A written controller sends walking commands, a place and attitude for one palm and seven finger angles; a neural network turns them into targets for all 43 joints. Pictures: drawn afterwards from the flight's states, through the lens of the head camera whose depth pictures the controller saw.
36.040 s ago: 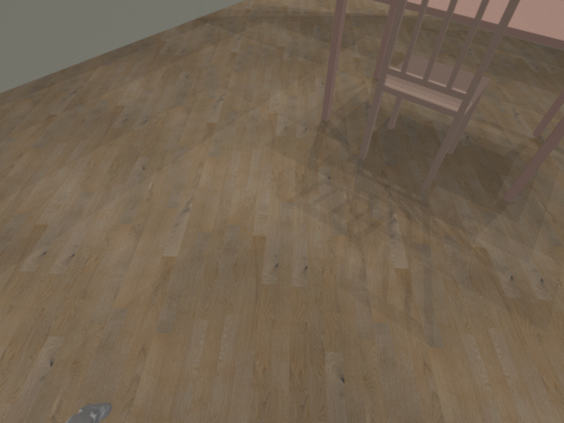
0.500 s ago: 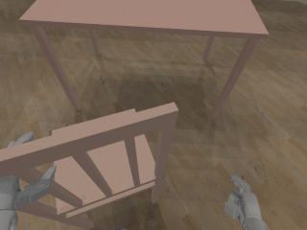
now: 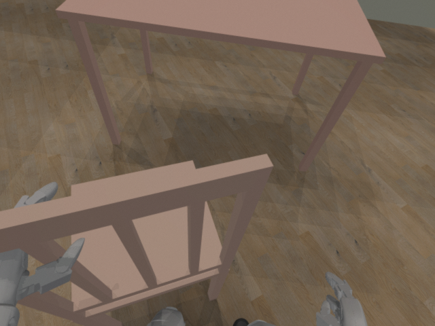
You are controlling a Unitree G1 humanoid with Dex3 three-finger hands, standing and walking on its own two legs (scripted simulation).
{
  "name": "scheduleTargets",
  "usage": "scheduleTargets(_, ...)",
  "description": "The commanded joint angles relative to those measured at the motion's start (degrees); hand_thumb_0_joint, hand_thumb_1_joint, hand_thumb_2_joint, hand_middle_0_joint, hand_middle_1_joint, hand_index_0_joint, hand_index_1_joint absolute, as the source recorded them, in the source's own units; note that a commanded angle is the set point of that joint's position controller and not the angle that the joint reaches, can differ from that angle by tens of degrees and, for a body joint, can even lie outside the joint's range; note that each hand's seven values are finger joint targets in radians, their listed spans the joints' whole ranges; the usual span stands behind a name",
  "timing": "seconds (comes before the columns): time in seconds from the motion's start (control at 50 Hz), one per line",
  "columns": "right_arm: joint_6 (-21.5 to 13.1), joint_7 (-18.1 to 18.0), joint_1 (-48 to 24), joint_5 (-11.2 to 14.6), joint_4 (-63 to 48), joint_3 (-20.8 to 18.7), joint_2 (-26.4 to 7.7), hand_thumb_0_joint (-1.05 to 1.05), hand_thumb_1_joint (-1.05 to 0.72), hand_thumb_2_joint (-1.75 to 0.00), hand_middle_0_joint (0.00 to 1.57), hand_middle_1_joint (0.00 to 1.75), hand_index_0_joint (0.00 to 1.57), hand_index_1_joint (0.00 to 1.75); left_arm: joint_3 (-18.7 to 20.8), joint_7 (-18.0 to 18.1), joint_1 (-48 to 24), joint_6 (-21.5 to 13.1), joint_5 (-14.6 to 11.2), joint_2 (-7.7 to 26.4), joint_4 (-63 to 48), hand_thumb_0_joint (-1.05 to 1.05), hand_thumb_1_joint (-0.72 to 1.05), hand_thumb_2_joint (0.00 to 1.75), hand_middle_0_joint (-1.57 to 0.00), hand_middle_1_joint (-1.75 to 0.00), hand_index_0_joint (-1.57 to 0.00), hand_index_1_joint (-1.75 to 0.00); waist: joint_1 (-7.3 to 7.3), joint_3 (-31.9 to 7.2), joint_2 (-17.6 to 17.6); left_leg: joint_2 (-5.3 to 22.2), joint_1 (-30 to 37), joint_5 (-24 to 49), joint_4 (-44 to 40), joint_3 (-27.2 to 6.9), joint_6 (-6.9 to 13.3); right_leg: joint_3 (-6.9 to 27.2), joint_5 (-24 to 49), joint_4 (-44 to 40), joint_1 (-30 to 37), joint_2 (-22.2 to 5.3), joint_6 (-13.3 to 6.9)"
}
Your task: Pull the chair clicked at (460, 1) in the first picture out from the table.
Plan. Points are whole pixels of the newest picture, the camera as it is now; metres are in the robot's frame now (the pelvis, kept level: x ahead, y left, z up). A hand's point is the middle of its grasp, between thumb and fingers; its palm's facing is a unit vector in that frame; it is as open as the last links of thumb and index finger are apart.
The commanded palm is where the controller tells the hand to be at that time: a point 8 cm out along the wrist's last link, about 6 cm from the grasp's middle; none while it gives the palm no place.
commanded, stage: step back with the hand held close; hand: left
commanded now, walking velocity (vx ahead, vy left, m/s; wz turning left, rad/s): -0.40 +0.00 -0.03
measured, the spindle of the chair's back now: (140, 259) +0.22 +0.17 -0.04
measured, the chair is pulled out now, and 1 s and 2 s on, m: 0.66 0.78 0.82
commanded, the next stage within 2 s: stop stepping back and stand still in 0.58 s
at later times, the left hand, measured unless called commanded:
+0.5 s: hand (47, 285) +0.14 +0.25 +0.08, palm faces +0.23 -0.90 -0.36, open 9.8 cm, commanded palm +0.09 +0.30 +0.19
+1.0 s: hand out of the picture +0.05 +0.20 +0.08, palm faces +0.25 -0.91 -0.34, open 9.5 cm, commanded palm +0.01 +0.24 +0.19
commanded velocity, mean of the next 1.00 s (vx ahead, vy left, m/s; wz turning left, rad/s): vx -0.23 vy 0.02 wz -0.04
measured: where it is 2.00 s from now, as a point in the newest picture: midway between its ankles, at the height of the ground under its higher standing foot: outside the picture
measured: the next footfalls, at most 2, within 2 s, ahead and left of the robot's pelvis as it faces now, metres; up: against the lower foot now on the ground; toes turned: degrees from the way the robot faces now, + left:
right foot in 0.74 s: -0.11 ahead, -0.20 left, +0.00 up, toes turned +3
left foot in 1.70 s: -0.06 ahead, +0.07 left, +0.02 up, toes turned -4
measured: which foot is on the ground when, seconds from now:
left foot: down 0.00-1.00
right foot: down 0.00-0.42, up 0.44-0.72, down 0.74-1.00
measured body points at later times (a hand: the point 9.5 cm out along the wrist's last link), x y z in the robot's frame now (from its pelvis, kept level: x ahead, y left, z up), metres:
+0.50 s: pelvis -0.04 -0.01 +0.00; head +0.01 +0.06 +0.44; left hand +0.13 +0.29 +0.10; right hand +0.14 -0.24 -0.06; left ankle +0.01 +0.13 -0.72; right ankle +0.02 -0.13 -0.69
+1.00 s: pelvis -0.12 -0.06 +0.00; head -0.06 +0.00 +0.44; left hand +0.04 +0.24 +0.11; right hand +0.05 -0.30 -0.06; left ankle -0.03 +0.10 -0.72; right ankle -0.15 -0.21 -0.72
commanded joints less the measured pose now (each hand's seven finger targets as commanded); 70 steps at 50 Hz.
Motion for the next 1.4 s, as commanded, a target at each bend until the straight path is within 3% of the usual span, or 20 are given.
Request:
scheduleTargets(0.0,-4.3,-0.9,-4.2,-0.6,-8.1,-3.2,-8.4,0.00,-0.90,-0.90,0.20,0.30,0.20,0.30,22.3,4.5,-15.5,-15.3,5.9,16.3,-30.1,0.00,0.90,0.90,-0.20,-0.30,-0.20,-0.30,-1.51,-13.2,20.2,5.3,-8.8,-16.5,-16.4,-4.0,4.8,8.1,-17.4,-1.8,13.6,-2.6,1.7)
scheduleTargets(0.1,-5.8,-0.2,-5.1,-0.6,-8.4,-3.6,-7.9,0.00,-0.90,-0.90,0.20,0.30,0.20,0.30,23.9,3.4,-13.0,-16.2,6.4,16.1,-31.7,0.00,0.90,0.90,-0.20,-0.30,-0.20,-0.30,-0.63,-17.8,24.6,8.0,-14.1,-4.3,-14.4,-4.3,5.8,6.8,1.6,8.9,23.3,-0.2,2.2)
scheduleTargets(0.18,-6.8,0.6,-4.9,-0.8,-9.0,-3.7,-7.8,0.00,-0.90,-0.90,0.20,0.30,0.20,0.30,25.8,2.7,-12.7,-17.7,7.7,16.6,-34.5,0.00,0.90,0.90,-0.20,-0.30,-0.20,-0.30,-0.47,-17.1,22.0,7.8,-25.7,-20.3,-12.6,-3.9,6.8,11.0,-5.0,10.9,28.8,-1.2,2.5)
scheduleTargets(0.26,-6.8,2.0,-3.9,-1.2,-7.2,-3.0,-6.1,0.00,-0.90,-0.90,0.20,0.30,0.20,0.30,23.5,3.3,-14.4,-16.7,5.9,18.3,-36.2,0.00,0.90,0.90,-0.20,-0.30,-0.20,-0.30,-0.80,-19.6,4.3,-4.4,-5.2,-17.1,15.5,4.1,1.4,31.4,-22.1,-15.4,5.0,-18.6,-5.6)
scheduleTargets(0.3,-5.5,2.5,-4.4,-1.2,-5.5,-2.6,-5.9,0.00,-0.90,-0.90,0.20,0.30,0.20,0.30,22.5,4.1,-15.5,-16.0,5.5,18.3,-37.0,0.00,0.90,0.90,-0.20,-0.30,-0.20,-0.30,-2.23,-21.5,1.3,-4.2,1.8,-13.1,24.8,3.8,1.7,30.1,-17.7,-16.4,0.8,-22.1,-8.2)
scheduleTargets(0.36,-4.6,1.3,-5.9,-1.1,-6.3,-1.5,-7.1,0.00,-0.90,-0.90,0.20,0.30,0.20,0.30,22.8,3.9,-11.3,-17.2,5.3,17.6,-36.2,0.00,0.90,0.90,-0.20,-0.30,-0.20,-0.30,-2.66,-16.3,10.8,1.6,4.3,-12.5,-7.4,-1.9,5.0,15.6,-15.3,-6.3,0.3,-10.5,-1.6)
scheduleTargets(0.4,-6.0,1.0,-5.4,-1.4,-6.0,-3.8,-8.7,0.00,-0.90,-0.90,0.20,0.30,0.20,0.30,24.5,4.2,-11.1,-18.9,6.6,16.9,-37.4,0.00,0.90,0.90,-0.20,-0.30,-0.20,-0.30,-1.22,-17.0,31.8,17.2,-2.8,1.8,-19.6,-15.1,9.6,5.9,-17.2,19.6,5.2,0.9,2.4)
scheduleTargets(0.42,-6.5,1.4,-3.5,-1.4,-5.3,-5.1,-8.3,0.00,-0.90,-0.90,0.20,0.30,0.20,0.30,23.7,3.8,-9.6,-18.8,5.5,15.6,-37.0,0.00,0.90,0.90,-0.20,-0.30,-0.20,-0.30,-2.40,-19.1,30.1,18.6,-2.0,2.5,-21.6,-14.0,9.3,7.8,-23.4,29.6,4.4,2.4,1.9)
scheduleTargets(0.48,-6.8,2.4,-3.9,-1.9,-4.7,-5.0,-8.2,0.00,-0.90,-0.90,0.20,0.30,0.20,0.30,23.0,3.4,-12.3,-17.8,5.9,15.5,-38.0,0.00,0.90,0.90,-0.20,-0.30,-0.20,-0.30,-1.82,-18.4,29.2,14.7,13.5,40.3,-11.6,-7.6,9.0,9.4,-20.1,27.3,-5.2,1.8,2.0)
scheduleTargets(0.54,-7.5,3.8,-3.8,-1.0,-5.3,-4.9,-8.4,0.00,-0.90,-0.90,0.20,0.30,0.20,0.30,21.7,2.1,-13.6,-18.9,6.2,15.7,-37.9,0.00,0.90,0.90,-0.20,-0.30,-0.20,-0.30,-1.50,-20.5,30.6,11.5,21.9,46.2,-8.2,-4.0,7.5,7.4,-17.1,17.7,-3.9,2.6,1.5)
scheduleTargets(0.7,-8.6,6.4,-2.9,0.1,-8.1,-4.2,-9.3,0.00,-0.90,-0.90,0.20,0.30,0.20,0.30,24.0,-1.4,-6.7,-22.4,5.2,17.0,-42.1,0.00,0.90,0.90,-0.20,-0.30,-0.20,-0.30,-0.40,-25.5,28.5,8.3,22.2,33.5,-2.0,-2.1,6.0,4.8,-2.1,-8.6,11.5,3.1,2.1)
scheduleTargets(0.74,-6.5,6.2,-2.9,1.2,-10.1,-3.7,-8.9,0.00,-0.90,-0.90,0.20,0.30,0.20,0.30,24.1,-1.3,-2.9,-21.7,5.4,18.4,-42.4,0.00,0.90,0.90,-0.20,-0.30,-0.20,-0.30,-1.05,-27.2,19.3,4.1,18.6,24.4,2.7,2.1,4.0,6.0,9.7,-13.2,19.4,-0.9,1.4)
scheduleTargets(0.76,-6.0,6.0,-2.4,1.6,-12.8,-4.2,-9.0,0.00,-0.90,-0.90,0.20,0.30,0.20,0.30,21.8,-0.7,-4.4,-20.6,5.0,17.1,-44.3,0.00,0.90,0.90,-0.20,-0.30,-0.20,-0.30,-1.81,-30.9,5.8,-1.2,13.1,15.3,9.0,5.9,1.4,14.4,26.7,-7.5,25.5,-7.2,-2.4)
scheduleTargets(0.78,-6.2,4.9,-3.1,3.2,-14.0,-4.2,-9.4,0.00,-0.90,-0.90,0.20,0.30,0.20,0.30,22.6,0.5,-6.1,-20.0,3.6,19.1,-44.9,0.00,0.90,0.90,-0.20,-0.30,-0.20,-0.30,-2.83,-30.4,2.0,-4.2,11.8,1.9,12.2,6.6,0.5,19.3,31.8,-5.2,23.8,-13.4,-5.7)
scheduleTargets(0.8,-5.7,3.8,-3.2,3.8,-13.3,-3.5,-7.7,0.00,-0.90,-0.90,0.20,0.30,0.20,0.30,23.2,1.5,-3.7,-19.3,2.7,19.0,-43.5,0.00,0.90,0.90,-0.20,-0.30,-0.20,-0.30,-3.55,-26.6,6.4,-2.8,11.9,-1.6,8.8,5.2,1.4,17.4,28.0,-3.9,19.7,-15.2,-5.8)
scheduleTargets(0.84,-5.1,2.7,-6.3,2.9,-12.3,-3.0,-7.9,0.00,-0.90,-0.90,0.20,0.30,0.20,0.30,22.9,1.9,-0.4,-18.1,3.3,17.5,-40.5,0.00,0.90,0.90,-0.20,-0.30,-0.20,-0.30,-3.23,-19.4,21.0,2.2,13.6,14.2,-10.3,1.1,4.1,6.4,12.5,3.2,16.0,-4.6,0.8)
scheduleTargets(0.88,-4.8,2.3,-5.0,2.7,-11.5,-3.8,-7.8,0.00,-0.90,-0.90,0.20,0.30,0.20,0.30,24.0,2.3,-3.0,-17.6,4.8,19.3,-38.0,0.00,0.90,0.90,-0.20,-0.30,-0.20,-0.30,-1.77,-17.5,28.3,7.3,16.5,21.6,-11.8,-3.7,7.0,4.6,-8.0,3.4,10.5,0.5,2.5)
scheduleTargets(1.04,-6.4,2.9,-4.3,2.7,-10.1,-3.2,-8.8,0.00,-0.90,-0.90,0.20,0.30,0.20,0.30,22.1,1.5,-8.5,-18.5,4.4,17.5,-34.3,0.00,0.90,0.90,-0.20,-0.30,-0.20,-0.30,-2.25,-11.6,24.7,3.0,5.8,-15.4,-16.1,-1.6,4.1,6.2,-10.3,-4.4,17.2,1.5,1.3)
scheduleTargets(1.22,-5.9,4.0,-2.2,1.9,-8.9,-2.7,-7.8,0.00,-0.90,-0.90,0.20,0.30,0.20,0.30,20.1,1.1,-15.6,-18.1,4.8,17.6,-31.6,0.00,0.90,0.90,-0.20,-0.30,-0.20,-0.30,-3.05,-10.2,10.7,-2.9,14.0,-5.6,3.1,3.9,2.6,16.5,-13.3,-12.1,3.3,-8.6,-3.6)
scheduleTargets(1.38,-6.9,3.1,-3.6,2.1,-9.8,-2.8,-9.0,0.00,-0.90,-0.90,0.20,0.30,0.20,0.30,20.4,0.5,-18.7,-16.9,6.1,16.8,-27.5,0.00,0.90,0.90,-0.20,-0.30,-0.20,-0.30,-1.80,-7.2,25.9,3.8,-1.4,-26.2,-23.4,-7.1,6.1,5.2,-17.0,2.0,17.2,3.7,1.2)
